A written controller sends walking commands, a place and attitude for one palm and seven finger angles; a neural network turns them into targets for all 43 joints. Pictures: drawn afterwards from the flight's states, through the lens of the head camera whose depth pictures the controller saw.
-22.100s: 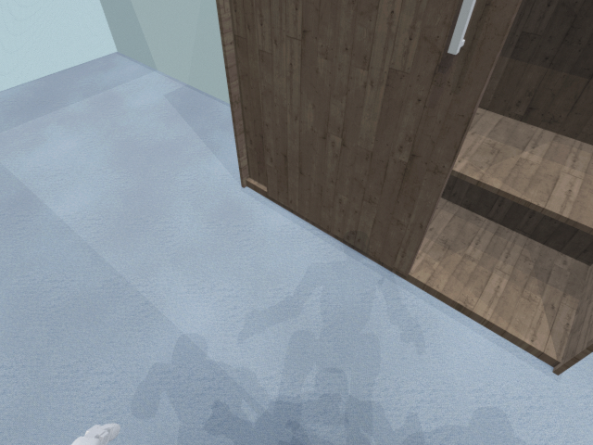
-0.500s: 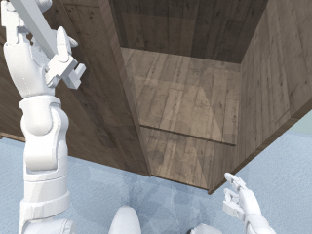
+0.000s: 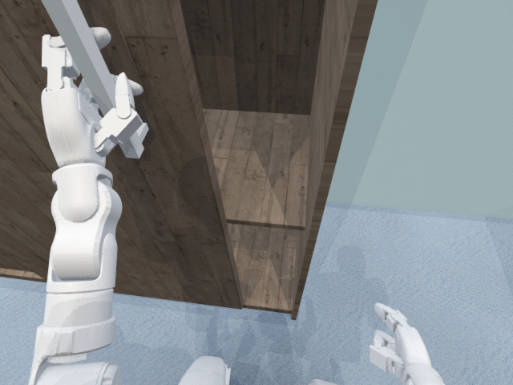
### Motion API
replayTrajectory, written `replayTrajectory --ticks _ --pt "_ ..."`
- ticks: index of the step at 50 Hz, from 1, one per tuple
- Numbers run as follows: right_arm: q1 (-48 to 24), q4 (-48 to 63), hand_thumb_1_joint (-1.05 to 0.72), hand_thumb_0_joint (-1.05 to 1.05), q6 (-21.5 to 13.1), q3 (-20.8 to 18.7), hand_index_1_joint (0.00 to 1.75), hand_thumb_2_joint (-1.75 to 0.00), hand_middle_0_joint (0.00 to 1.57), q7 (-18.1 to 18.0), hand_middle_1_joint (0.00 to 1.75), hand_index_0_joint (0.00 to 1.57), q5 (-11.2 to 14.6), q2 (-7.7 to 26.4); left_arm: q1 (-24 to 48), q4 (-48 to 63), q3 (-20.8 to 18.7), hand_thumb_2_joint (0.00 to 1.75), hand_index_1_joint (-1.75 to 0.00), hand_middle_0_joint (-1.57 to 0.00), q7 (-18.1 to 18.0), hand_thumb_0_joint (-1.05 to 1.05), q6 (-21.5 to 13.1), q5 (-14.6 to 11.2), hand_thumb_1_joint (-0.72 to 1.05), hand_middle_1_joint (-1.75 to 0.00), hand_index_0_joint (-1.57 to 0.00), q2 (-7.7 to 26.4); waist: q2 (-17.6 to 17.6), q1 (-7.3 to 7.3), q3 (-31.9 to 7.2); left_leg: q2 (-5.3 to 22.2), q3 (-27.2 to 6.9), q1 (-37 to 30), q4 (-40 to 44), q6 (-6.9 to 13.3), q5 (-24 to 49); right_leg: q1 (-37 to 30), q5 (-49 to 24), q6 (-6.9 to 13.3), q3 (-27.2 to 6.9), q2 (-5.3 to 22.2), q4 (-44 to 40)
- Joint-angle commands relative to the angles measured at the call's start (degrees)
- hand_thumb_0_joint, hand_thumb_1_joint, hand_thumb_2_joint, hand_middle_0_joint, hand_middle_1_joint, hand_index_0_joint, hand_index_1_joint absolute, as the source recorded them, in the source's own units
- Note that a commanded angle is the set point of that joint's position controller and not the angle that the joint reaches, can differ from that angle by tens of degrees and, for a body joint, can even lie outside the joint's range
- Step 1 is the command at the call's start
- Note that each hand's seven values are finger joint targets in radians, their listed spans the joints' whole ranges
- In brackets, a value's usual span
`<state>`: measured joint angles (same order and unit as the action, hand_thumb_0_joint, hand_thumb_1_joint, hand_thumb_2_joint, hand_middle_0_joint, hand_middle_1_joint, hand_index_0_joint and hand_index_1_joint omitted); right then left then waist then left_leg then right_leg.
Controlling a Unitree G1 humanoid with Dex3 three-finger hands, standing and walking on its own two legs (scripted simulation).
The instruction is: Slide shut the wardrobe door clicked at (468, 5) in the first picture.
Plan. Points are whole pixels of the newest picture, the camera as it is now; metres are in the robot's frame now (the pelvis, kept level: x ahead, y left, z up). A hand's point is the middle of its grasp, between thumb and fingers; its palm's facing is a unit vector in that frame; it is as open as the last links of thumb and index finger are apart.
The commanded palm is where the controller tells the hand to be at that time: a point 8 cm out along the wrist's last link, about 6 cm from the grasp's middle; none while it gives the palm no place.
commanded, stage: step sideways, sliding the door along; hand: left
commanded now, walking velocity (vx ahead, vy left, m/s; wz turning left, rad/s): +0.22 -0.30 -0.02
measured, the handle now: (110, 79) +0.39 +0.22 +0.26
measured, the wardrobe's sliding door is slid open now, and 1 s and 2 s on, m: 0.18 0.00 0.00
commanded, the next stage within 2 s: stop walking and hold the door there in 1.06 s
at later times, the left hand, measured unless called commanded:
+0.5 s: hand (214, 113) +0.36 +0.09 +0.25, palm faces +0.45 -0.89 -0.05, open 6.9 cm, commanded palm +0.31 +0.06 +0.26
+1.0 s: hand (293, 117) +0.36 +0.00 +0.24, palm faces +0.60 -0.80 -0.07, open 7.1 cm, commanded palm +0.31 -0.04 +0.25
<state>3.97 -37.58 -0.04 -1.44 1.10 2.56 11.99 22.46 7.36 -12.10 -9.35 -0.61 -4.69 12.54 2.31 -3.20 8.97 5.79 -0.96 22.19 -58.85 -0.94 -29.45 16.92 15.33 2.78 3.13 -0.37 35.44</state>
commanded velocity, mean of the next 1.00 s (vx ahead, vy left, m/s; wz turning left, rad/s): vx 0.09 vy -0.30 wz -0.04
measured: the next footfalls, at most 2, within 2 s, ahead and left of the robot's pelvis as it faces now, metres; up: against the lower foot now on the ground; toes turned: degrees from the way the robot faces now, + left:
left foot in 0.08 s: +0.04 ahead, +0.11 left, +0.00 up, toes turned +5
right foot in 0.40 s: +0.05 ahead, -0.27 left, +0.00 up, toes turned -4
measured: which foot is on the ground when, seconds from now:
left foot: up 0.00-0.06, down 0.08-0.46, up 0.48-0.56, down 0.58-0.90, up 0.92-1.00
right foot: down 0.00-0.10, up 0.12-0.38, down 0.40-0.58, up 0.60-0.86, down 0.88-1.00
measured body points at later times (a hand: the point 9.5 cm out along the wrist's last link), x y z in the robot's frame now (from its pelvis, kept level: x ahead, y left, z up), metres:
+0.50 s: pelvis +0.00 -0.15 +0.00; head +0.03 -0.15 +0.45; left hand +0.33 +0.13 +0.25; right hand +0.20 -0.34 -0.10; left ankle -0.02 +0.06 -0.71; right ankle +0.01 -0.27 -0.73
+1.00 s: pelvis +0.06 -0.28 +0.00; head +0.11 -0.28 +0.44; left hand +0.32 +0.04 +0.25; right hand +0.30 -0.46 -0.10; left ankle +0.01 -0.10 -0.71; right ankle +0.10 -0.37 -0.73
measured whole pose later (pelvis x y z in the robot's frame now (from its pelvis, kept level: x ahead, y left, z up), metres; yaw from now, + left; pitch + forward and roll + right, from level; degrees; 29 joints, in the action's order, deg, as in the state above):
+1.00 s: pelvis +0.06 -0.28 +0.00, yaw +5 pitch -3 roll +0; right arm 2.6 -34.8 -0.3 -1.4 3.6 3.1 11.6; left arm 18.9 13.0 -19.2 -11.5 2.3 -3.7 15.8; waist 2.1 -6.3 10.0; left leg 5.8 -2.8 14.5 -44.3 -0.6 -27.1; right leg 16.3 16.6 2.7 6.3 0.2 35.9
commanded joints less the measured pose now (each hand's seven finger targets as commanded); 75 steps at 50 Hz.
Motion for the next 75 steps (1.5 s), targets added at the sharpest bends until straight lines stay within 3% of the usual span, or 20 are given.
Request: replayTrajectory --ticks 1,3,5,6,18,23,27,29,33,42,46,50,52,53,58,59,62,65,68,75 --pt "-5.3 8.0 -0.90 0.00 -1.8 -0.1 0.30 -0.90 0.20 -1.7 0.30 0.20 -0.5 3.7 25.1 21.3 8.6 0.90 -1.40 -0.45 3.0 0.00 -8.2 0.8 0.90 -1.40 -0.45 6.7 -8.3 4.64 -25.4 -3.3 4.8 -7.7 24.5 1.4 8.0 -11.5 -23.5 6.7 -10.6 9.8 -8.5" --pt "-4.7 8.2 -0.90 0.00 -2.0 -1.7 0.30 -0.90 0.20 -2.5 0.30 0.20 -0.4 5.7 23.9 21.4 8.1 0.90 -1.40 -0.45 2.7 0.00 -9.2 0.7 0.90 -1.40 -0.45 8.0 0.5 4.85 -27.7 -0.3 4.1 -22.8 43.0 1.4 28.4 -7.0 -21.0 2.4 -7.7 5.3 2.4" --pt "-4.9 9.8 -0.90 0.00 -1.7 -2.8 0.30 -0.90 0.20 -1.4 0.30 0.20 -0.1 7.0 21.6 18.9 11.5 0.90 -1.40 -0.45 3.7 0.00 -9.2 0.4 0.90 -1.40 -0.45 4.9 14.9 3.36 -25.9 22.0 -19.7 -36.2 40.0 8.9 58.6 14.0 10.4 -1.8 -4.5 0.6 17.7" --pt "-5.3 10.4 -0.90 0.00 -1.5 -2.9 0.30 -0.90 0.20 -0.1 0.30 0.20 0.2 6.9 21.3 16.3 9.6 0.90 -1.40 -0.45 4.5 0.00 -8.1 0.4 0.90 -1.40 -0.45 5.4 7.7 3.27 -27.5 24.2 -20.3 -32.9 39.3 13.5 51.9 13.0 11.4 -2.3 -7.4 -1.7 26.1" --pt "-4.2 11.2 -0.90 0.00 -3.3 -1.8 0.30 -0.90 0.20 0.4 0.30 0.20 1.3 6.7 33.9 12.9 17.5 0.90 -1.40 -0.45 5.6 0.00 -7.1 1.2 0.90 -1.40 -0.45 -0.5 13.2 4.14 -23.3 11.0 3.6 -19.9 28.9 5.1 33.5 -8.2 -2.6 -3.0 4.0 -1.5 -6.7" --pt "-4.0 9.4 -0.90 0.00 -3.1 -1.9 0.30 -0.90 0.20 -0.8 0.30 0.20 1.6 4.7 32.7 12.7 11.9 0.90 -1.40 -0.45 3.4 0.00 -5.8 1.4 0.90 -1.40 -0.45 7.1 -21.5 3.92 -24.0 -5.0 4.7 -2.9 7.0 0.7 5.3 -18.3 -22.9 5.5 -18.6 11.9 -17.1" --pt "-4.1 8.4 -0.90 0.00 -1.9 -0.3 0.30 -0.90 0.20 -1.7 0.30 0.20 1.0 3.1 33.1 19.6 17.7 0.90 -1.40 -0.45 3.1 0.00 -6.5 0.4 0.90 -1.40 -0.45 -0.5 -4.6 6.80 -24.7 -2.4 3.6 -16.6 35.4 2.6 16.4 -12.4 -27.3 4.0 -6.5 9.4 -3.2" --pt "-4.9 10.5 -0.90 0.00 -1.8 -2.4 0.30 -0.90 0.20 -1.4 0.30 0.20 -0.1 6.2 31.3 23.1 19.5 0.90 -1.40 -0.45 3.7 0.00 -8.4 -0.4 0.90 -1.40 -0.45 -1.8 17.1 6.42 -25.4 16.3 -16.7 -39.7 38.3 8.0 60.0 12.4 -0.1 -2.0 0.3 1.4 15.5" --pt "-5.7 11.5 -0.90 0.00 -1.0 -2.5 0.30 -0.90 0.20 1.2 0.30 0.20 0.3 5.1 29.4 26.3 18.1 0.90 -1.40 -0.45 5.5 0.00 -8.8 0.4 0.90 -1.40 -0.45 -0.2 9.8 4.62 -21.9 19.1 -10.2 -38.1 33.4 13.6 63.2 17.0 11.4 -2.4 -5.0 2.8 20.6" --pt "-6.6 14.9 -0.90 0.00 -2.2 -2.9 0.30 -0.90 0.20 3.4 0.30 0.20 1.4 5.7 22.5 26.3 18.6 0.90 -1.40 -0.45 6.5 0.00 -8.8 1.4 0.90 -1.40 -0.45 0.1 10.0 3.25 -20.6 11.5 3.9 -19.4 24.1 3.7 42.1 -12.2 -10.1 -3.6 3.5 -1.4 -3.0" --pt "-4.4 12.3 -0.90 0.00 -3.3 -2.6 0.30 -0.90 0.20 2.2 0.30 0.20 1.3 4.5 16.6 27.9 12.2 0.90 -1.40 -0.45 4.5 0.00 -6.1 0.7 0.90 -1.40 -0.45 6.5 -15.5 4.63 -21.0 -4.2 -0.3 -4.5 3.3 0.7 -4.8 -14.0 -44.8 6.0 -20.9 15.9 -13.2" --pt "-4.9 10.2 -0.90 0.00 -3.2 -2.3 0.30 -0.90 0.20 0.9 0.30 0.20 0.4 4.9 17.6 35.5 11.1 0.90 -1.40 -0.45 3.6 0.00 -8.3 -0.8 0.90 -1.40 -0.45 6.4 -1.9 6.83 -24.6 1.8 2.3 -19.2 38.0 1.6 23.8 -11.5 -37.7 1.2 -7.4 9.6 3.5" --pt "-5.3 14.0 -0.90 0.00 -2.7 -4.1 0.30 -0.90 0.20 1.7 0.30 0.20 -0.4 6.7 13.4 37.4 10.8 0.90 -1.40 -0.45 4.1 0.00 -10.0 -1.1 0.90 -1.40 -0.45 5.5 16.4 3.77 -26.5 23.3 -17.3 -34.3 36.3 9.8 70.9 7.5 6.5 -3.8 -2.7 2.1 15.7" --pt "-5.0 14.3 -0.90 0.00 -2.9 -4.1 0.30 -0.90 0.20 2.8 0.30 0.20 -0.3 7.2 11.4 35.7 8.4 0.90 -1.40 -0.45 4.6 0.00 -10.2 -0.3 0.90 -1.40 -0.45 6.6 9.6 3.41 -28.2 23.9 -14.4 -34.4 36.7 11.4 64.6 7.7 12.3 -3.2 -5.6 0.6 23.0" --pt "-2.0 14.9 -0.90 0.00 -4.4 -4.7 0.30 -0.90 0.20 3.8 0.30 0.20 0.3 7.3 9.4 38.3 6.9 0.90 -1.40 -0.45 4.0 0.00 -9.6 0.9 0.90 -1.40 -0.45 7.9 17.2 3.60 -20.9 16.6 1.6 -38.4 29.8 5.9 67.4 8.8 5.8 -3.3 -0.7 -0.3 8.4" --pt "1.9 9.6 -0.90 0.00 -3.2 -5.6 0.30 -0.90 0.20 1.7 0.30 0.20 0.9 10.7 -1.6 13.0 -25.7 0.90 -1.40 -0.45 1.6 0.00 -9.6 2.0 0.90 -1.40 -0.45 38.8 18.6 2.93 -20.9 15.7 4.3 -38.2 29.3 5.0 67.0 10.0 6.0 -4.0 0.7 -1.2 7.3" --pt "0.5 12.7 -0.90 0.00 -4.4 -3.9 0.30 -0.90 0.20 1.5 0.30 0.20 1.1 9.6 2.1 21.0 -19.4 0.90 -1.40 -0.45 2.7 0.00 -9.6 2.1 0.90 -1.40 -0.45 31.2 17.8 2.07 -20.5 11.4 7.0 -30.9 18.1 2.3 61.1 -3.7 -9.9 -3.2 3.3 -1.9 -13.3" --pt "0.6 12.8 -0.90 0.00 -6.2 -2.8 0.30 -0.90 0.20 -1.0 0.30 0.20 1.3 7.5 -9.1 10.1 -27.8 0.90 -1.40 -0.45 1.4 0.00 -9.6 2.7 0.90 -1.40 -0.45 40.5 -7.3 2.24 -23.6 -4.4 7.0 -1.5 -3.8 -0.6 0.5 -26.6 -69.9 6.4 -17.7 15.3 -8.7" --pt "-0.4 10.5 -0.90 0.00 -7.0 -1.3 0.30 -0.90 0.20 -2.9 0.30 0.20 1.4 7.3 -8.5 14.1 -28.9 0.90 -1.40 -0.45 -0.3 0.00 -11.1 1.2 0.90 -1.40 -0.45 38.6 -6.0 2.15 -18.1 -0.9 -5.0 0.0 -2.8 0.4 -5.9 -15.1 -57.5 8.0 -22.8 21.1 -8.9" --pt "-1.4 8.6 -0.90 0.00 -4.9 -2.3 0.30 -0.90 0.20 -5.5 0.30 0.20 0.9 9.1 -17.0 14.3 -30.2 0.90 -1.40 -0.45 -2.2 0.00 -10.9 1.0 0.90 -1.40 -0.45 37.4 -1.5 3.26 -21.2 -1.7 2.5 -18.3 34.6 1.6 25.9 -8.5 -29.3 0.3 -9.5 11.4 -4.1"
